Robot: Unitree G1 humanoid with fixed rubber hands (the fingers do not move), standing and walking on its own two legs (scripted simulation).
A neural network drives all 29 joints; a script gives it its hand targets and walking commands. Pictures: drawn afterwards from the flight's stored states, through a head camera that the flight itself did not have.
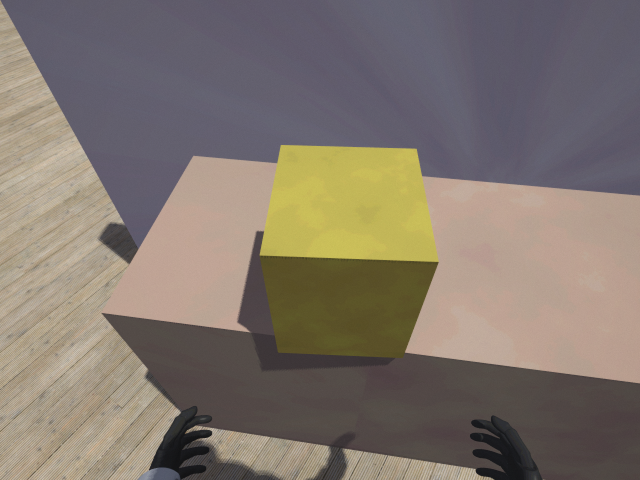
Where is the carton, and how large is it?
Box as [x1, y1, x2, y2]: [260, 145, 438, 357]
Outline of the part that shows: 281,145 260,250 260,260 278,352 402,357 438,262 416,149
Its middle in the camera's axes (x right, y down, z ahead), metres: +0.04 +0.03 +0.59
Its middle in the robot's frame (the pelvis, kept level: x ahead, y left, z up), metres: +0.42 +0.02 +0.01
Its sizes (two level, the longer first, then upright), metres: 0.210 0.200 0.250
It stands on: a pedestal, 0.66 m high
